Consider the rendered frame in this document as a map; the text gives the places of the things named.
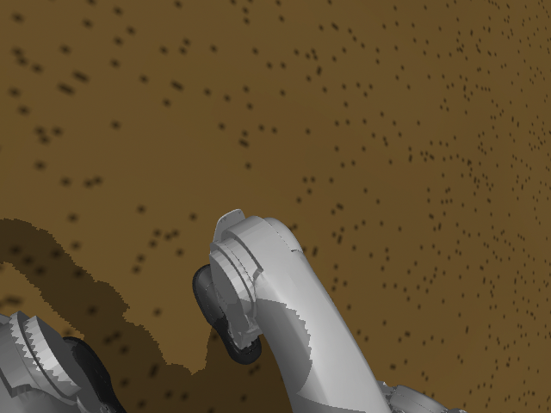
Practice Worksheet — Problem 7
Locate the right robot foot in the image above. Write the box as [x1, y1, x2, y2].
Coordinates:
[192, 264, 262, 365]

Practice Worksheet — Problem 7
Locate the right robot hand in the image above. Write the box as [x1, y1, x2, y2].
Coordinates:
[377, 380, 449, 413]

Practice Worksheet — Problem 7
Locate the left robot foot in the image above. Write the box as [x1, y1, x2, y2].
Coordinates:
[62, 336, 127, 413]

